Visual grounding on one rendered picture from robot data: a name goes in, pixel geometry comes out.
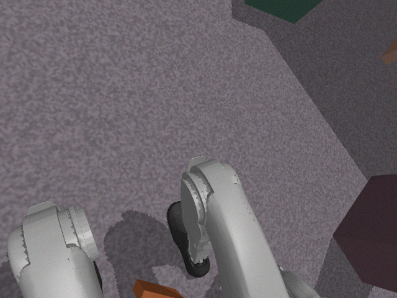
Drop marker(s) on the right robot hand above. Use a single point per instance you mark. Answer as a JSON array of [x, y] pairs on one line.
[[296, 286]]

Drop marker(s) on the right robot foot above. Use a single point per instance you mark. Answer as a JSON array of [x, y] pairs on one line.
[[179, 235]]

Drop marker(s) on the left robot foot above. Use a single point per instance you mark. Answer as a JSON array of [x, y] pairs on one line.
[[98, 274]]

